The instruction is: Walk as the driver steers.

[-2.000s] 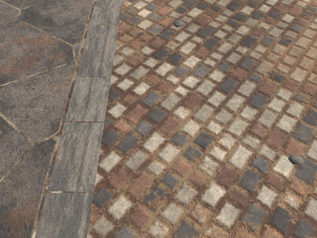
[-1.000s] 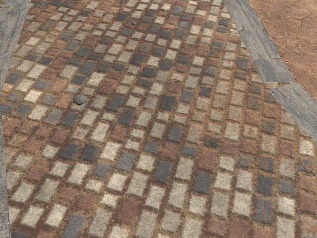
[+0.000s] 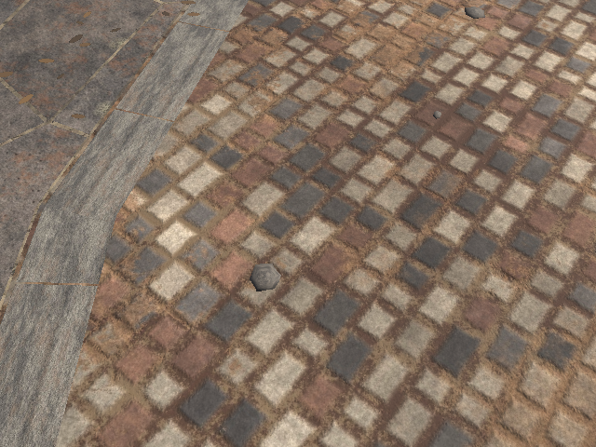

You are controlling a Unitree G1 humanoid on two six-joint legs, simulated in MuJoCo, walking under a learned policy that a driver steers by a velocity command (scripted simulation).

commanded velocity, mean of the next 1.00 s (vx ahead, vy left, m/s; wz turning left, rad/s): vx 0.35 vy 0.00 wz -0.17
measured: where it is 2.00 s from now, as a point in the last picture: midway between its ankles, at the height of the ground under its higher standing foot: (338, 434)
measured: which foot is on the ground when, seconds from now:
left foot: down 0.00-0.34, up 0.36-0.78, down 0.80-1.00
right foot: up 0.00-0.32, down 0.34-0.80, up 0.82-1.00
